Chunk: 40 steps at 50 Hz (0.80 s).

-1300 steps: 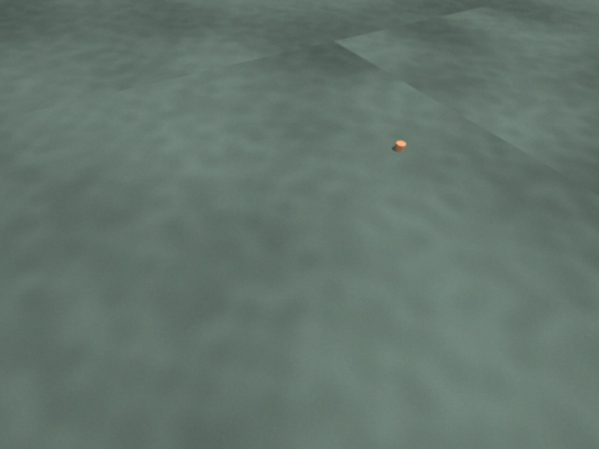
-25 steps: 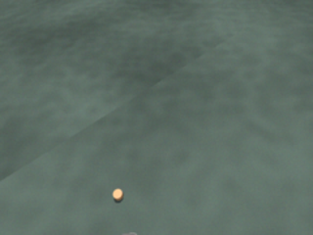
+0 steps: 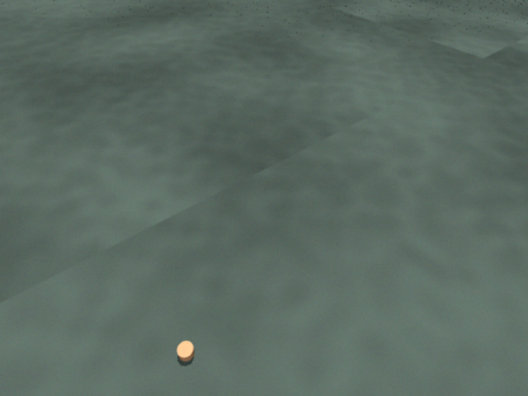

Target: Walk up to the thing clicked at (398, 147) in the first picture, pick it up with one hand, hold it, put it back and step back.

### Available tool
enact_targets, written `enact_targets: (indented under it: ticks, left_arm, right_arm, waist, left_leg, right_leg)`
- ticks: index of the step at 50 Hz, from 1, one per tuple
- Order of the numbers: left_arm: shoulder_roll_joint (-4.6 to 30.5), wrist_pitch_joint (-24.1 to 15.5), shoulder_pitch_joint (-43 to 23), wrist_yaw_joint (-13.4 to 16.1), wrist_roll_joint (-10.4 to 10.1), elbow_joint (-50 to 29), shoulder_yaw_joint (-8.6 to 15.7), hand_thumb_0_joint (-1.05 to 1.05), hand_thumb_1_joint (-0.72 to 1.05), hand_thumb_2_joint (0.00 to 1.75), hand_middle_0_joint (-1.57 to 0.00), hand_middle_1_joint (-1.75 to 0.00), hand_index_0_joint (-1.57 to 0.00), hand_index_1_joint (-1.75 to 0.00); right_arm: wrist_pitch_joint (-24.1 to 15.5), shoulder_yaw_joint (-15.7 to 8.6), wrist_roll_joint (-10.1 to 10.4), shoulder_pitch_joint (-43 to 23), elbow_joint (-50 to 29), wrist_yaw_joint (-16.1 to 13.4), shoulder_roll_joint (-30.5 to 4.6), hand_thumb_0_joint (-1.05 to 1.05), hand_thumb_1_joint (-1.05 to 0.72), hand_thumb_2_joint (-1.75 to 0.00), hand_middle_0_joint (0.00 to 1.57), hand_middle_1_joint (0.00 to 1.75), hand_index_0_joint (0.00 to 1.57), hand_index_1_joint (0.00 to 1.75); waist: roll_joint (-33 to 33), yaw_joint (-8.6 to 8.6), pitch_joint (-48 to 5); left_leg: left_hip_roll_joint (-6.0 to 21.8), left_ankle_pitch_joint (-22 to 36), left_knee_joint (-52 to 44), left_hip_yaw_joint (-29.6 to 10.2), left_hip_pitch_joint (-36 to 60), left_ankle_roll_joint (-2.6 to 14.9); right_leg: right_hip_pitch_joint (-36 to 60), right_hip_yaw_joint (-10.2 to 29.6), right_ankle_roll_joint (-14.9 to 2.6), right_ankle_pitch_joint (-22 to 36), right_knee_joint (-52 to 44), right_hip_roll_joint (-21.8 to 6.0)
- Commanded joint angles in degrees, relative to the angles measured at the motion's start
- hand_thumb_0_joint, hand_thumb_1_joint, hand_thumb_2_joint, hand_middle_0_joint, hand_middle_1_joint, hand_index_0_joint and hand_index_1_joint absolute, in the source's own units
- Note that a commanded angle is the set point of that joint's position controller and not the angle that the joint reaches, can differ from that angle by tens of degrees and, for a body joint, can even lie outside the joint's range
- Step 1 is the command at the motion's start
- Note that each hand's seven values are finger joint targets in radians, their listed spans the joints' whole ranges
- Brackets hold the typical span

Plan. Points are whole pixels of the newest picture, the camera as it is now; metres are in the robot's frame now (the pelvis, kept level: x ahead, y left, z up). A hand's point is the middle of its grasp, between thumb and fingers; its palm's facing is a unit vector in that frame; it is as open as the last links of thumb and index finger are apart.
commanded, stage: walk up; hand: left
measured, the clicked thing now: (185, 351) +0.47 +0.24 -0.75
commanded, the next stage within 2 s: stand in 1.16 s
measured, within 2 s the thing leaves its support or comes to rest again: neither
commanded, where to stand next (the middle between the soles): +0.07 +0.02 m, yaw -4 degrees
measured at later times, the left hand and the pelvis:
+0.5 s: hand out of the picture +0.11 +0.26 -0.14, palm faces -0.01 -0.93 -0.36, open 7.4 cm; pelvis +0.02 +0.00 +0.01, yaw +0 degrees
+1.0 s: hand out of the picture +0.10 +0.26 -0.14, palm faces -0.02 -0.94 -0.35, open 7.4 cm; pelvis +0.02 +0.00 +0.01, yaw +0 degrees
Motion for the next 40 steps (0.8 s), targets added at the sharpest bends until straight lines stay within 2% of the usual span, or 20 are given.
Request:
enact_targets:
  ticks: [1, 2, 4, 7, 18, 20, 32, 40]
  left_arm:
    - [12.1, -2.6, -2.3, 1.3, -0.7, -2.3, 2.9, 0.0, 0.9, 0.9, -0.2, -0.3, -0.2, -0.3]
    - [12.7, -2.6, -3.5, 1.5, -0.8, -2.5, 2.9, 0.0, 0.9, 0.9, -0.2, -0.3, -0.2, -0.3]
    - [12.4, -2.3, -4.5, 1.7, -0.9, -2.2, 2.5, 0.0, 0.9, 0.9, -0.2, -0.3, -0.2, -0.3]
    - [12.2, -2.0, -4.8, 1.8, -0.9, -1.3, 2.2, 0.0, 0.9, 0.9, -0.2, -0.3, -0.2, -0.3]
    - [12.5, -1.6, -7.5, 2.0, -0.5, 1.4, 2.2, 0.0, 0.9, 0.9, -0.2, -0.3, -0.2, -0.3]
    - [12.4, -1.6, -8.6, 2.0, -0.4, 1.1, 2.1, 0.0, 0.9, 0.9, -0.2, -0.3, -0.2, -0.3]
    - [12.1, -1.5, -9.5, 2.0, -0.2, 2.7, 2.3, 0.0, 0.9, 0.9, -0.2, -0.3, -0.2, -0.3]
    - [11.9, -1.3, -9.0, 1.9, -0.2, 3.1, 2.3, 0.0, 0.9, 0.9, -0.2, -0.3, -0.2, -0.3]
  right_arm:
    - [-2.3, -1.9, 0.1, -5.7, -4.0, -1.2, -11.8, 0.0, -0.9, -0.9, 0.2, 0.3, 0.2, 0.3]
    - [-2.3, -2.0, 0.0, -4.9, -3.7, -1.4, -12.0, 0.0, -0.9, -0.9, 0.2, 0.3, 0.2, 0.3]
    - [-2.3, -2.1, 0.2, -4.4, -2.7, -1.6, -12.3, 0.0, -0.9, -0.9, 0.2, 0.3, 0.2, 0.3]
    - [-2.0, -2.2, 0.5, -4.9, -2.2, -1.7, -12.4, 0.0, -0.9, -0.9, 0.2, 0.3, 0.2, 0.3]
    - [-1.2, -2.4, 0.6, -6.8, -0.4, -1.8, -11.5, 0.0, -0.9, -0.9, 0.2, 0.3, 0.2, 0.3]
    - [-1.1, -2.3, 0.4, -7.0, 0.0, -1.7, -11.6, 0.0, -0.9, -0.9, 0.2, 0.3, 0.2, 0.3]
    - [-1.1, -2.1, 0.2, -8.5, 1.4, -1.7, -11.1, 0.0, -0.9, -0.9, 0.2, 0.3, 0.2, 0.3]
    - [-1.1, -1.9, 0.2, -8.7, 2.0, -1.8, -11.2, 0.0, -0.9, -0.9, 0.2, 0.3, 0.2, 0.3]
  waist:
    - [4.2, 1.23, -3.4]
    - [4.2, 0.55, -3.8]
    - [4.5, 0.33, -5.2]
    - [3.6, 0.51, -5.4]
    - [-0.9, -0.18, -2.5]
    - [-0.3, -0.35, -2.0]
    - [0.7, -0.11, -3.5]
    - [1.5, 0.13, -2.4]
  left_leg:
    - [6.5, 8.6, -9.3, -7.1, -1.2, 2.87]
    - [6.0, 11.9, -8.7, -6.1, -0.4, 2.6]
    - [6.5, 17.4, -8.5, -5.6, 2.3, 2.72]
    - [7.4, 19.4, -9.0, -6.0, 3.7, 3.37]
    - [6.0, 16.9, -9.6, -4.2, 4.0, 2.8]
    - [5.8, 15.3, -10.2, -4.1, 3.5, 2.71]
    - [6.2, 16.0, -12.0, -3.7, 5.0, 2.36]
    - [5.8, 12.2, -13.1, -4.1, 4.1, 2.26]
  right_leg:
    - [6.3, 6.0, -2.99, 6.8, -7.7, -4.1]
    - [6.5, 5.8, -3.03, 10.3, -7.5, -4.6]
    - [6.7, 4.6, -2.75, 13.8, -6.7, -4.8]
    - [7.1, 3.5, -2.43, 13.2, -6.8, -4.4]
    - [6.9, 4.3, -2.51, 14.6, -9.5, -5.6]
    - [7.0, 4.3, -2.3, 13.5, -9.9, -5.6]
    - [8.8, 3.9, -1.85, 13.6, -11.1, -5.3]
    - [8.4, 4.3, -1.91, 10.7, -12.1, -5.2]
